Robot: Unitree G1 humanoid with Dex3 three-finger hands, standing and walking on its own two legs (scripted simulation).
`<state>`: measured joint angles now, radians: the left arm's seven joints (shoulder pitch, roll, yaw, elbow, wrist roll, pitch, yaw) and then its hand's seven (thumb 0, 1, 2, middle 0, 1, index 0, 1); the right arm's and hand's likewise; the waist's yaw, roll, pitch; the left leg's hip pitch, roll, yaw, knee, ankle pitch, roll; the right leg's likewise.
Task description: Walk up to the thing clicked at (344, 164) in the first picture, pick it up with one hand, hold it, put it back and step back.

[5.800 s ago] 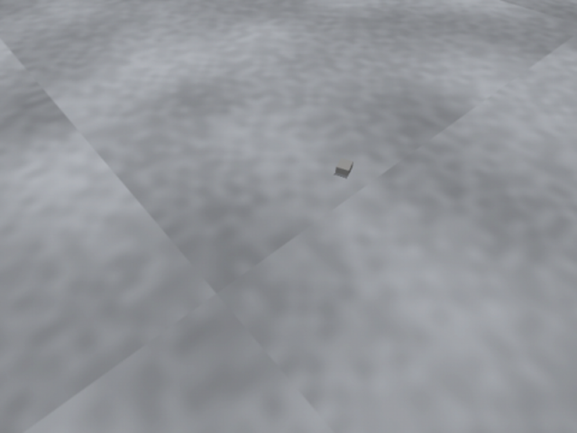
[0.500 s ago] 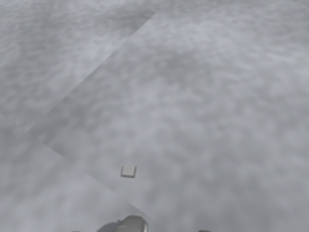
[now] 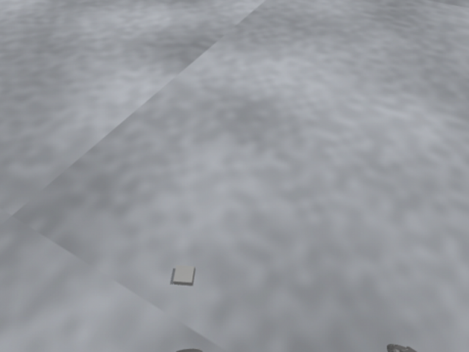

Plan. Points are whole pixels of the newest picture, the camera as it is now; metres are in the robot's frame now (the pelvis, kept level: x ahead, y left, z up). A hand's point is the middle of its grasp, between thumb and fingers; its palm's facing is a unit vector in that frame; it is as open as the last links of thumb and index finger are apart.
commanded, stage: walk up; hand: left
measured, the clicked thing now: (184, 275) +0.51 +0.21 -0.74
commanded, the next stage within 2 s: stand in 1.22 s
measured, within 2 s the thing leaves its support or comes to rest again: neither
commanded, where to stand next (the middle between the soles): +0.11 +0.00 m, yaw -3 degrees
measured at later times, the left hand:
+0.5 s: hand out of the picture +0.12 +0.25 -0.13, palm faces -0.06 -0.94 -0.33, open 7.4 cm
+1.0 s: hand out of the picture +0.11 +0.24 -0.13, palm faces -0.07 -0.93 -0.36, open 7.4 cm
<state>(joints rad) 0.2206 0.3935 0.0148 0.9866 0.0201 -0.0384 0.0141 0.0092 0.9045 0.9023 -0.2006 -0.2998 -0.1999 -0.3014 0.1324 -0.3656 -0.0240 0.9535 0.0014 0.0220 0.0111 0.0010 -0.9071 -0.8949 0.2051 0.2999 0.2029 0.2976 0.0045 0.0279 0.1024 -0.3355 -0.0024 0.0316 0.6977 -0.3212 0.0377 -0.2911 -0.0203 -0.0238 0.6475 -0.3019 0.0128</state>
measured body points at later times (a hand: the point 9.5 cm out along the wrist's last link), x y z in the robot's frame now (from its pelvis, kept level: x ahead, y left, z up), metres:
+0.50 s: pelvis +0.02 +0.00 +0.03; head +0.03 +0.01 +0.48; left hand +0.12 +0.29 -0.11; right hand +0.11 -0.31 -0.10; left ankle +0.04 +0.09 -0.72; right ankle +0.03 -0.14 -0.72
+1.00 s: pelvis +0.03 -0.01 +0.03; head +0.04 -0.02 +0.48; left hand +0.11 +0.29 -0.10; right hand +0.09 -0.31 -0.11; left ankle +0.04 +0.09 -0.72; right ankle +0.03 -0.14 -0.72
